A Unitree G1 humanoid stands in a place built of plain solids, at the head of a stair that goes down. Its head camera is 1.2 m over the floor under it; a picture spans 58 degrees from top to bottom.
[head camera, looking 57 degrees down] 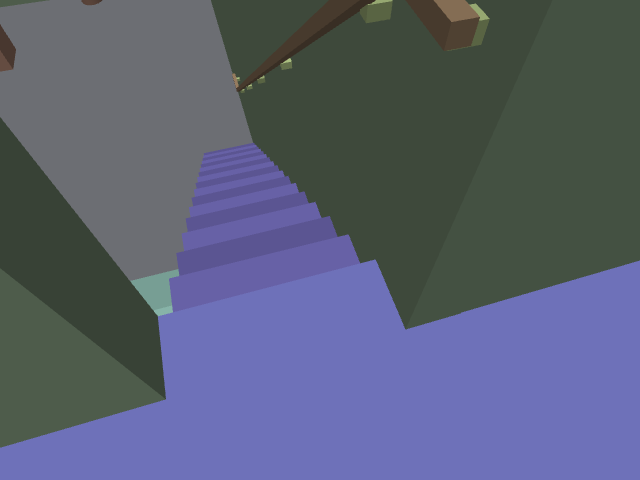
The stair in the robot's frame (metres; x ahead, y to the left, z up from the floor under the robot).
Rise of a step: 0.19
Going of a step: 0.24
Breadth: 0.69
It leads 17 degrees to the left of straight ahead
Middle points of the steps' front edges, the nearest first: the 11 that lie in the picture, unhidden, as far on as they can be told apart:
0.61 0.15 0.00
0.83 0.22 -0.19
1.06 0.28 -0.38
1.28 0.35 -0.57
1.51 0.42 -0.76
1.73 0.49 -0.94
1.96 0.55 -1.13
2.19 0.62 -1.32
2.41 0.69 -1.51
2.64 0.75 -1.70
2.86 0.82 -1.88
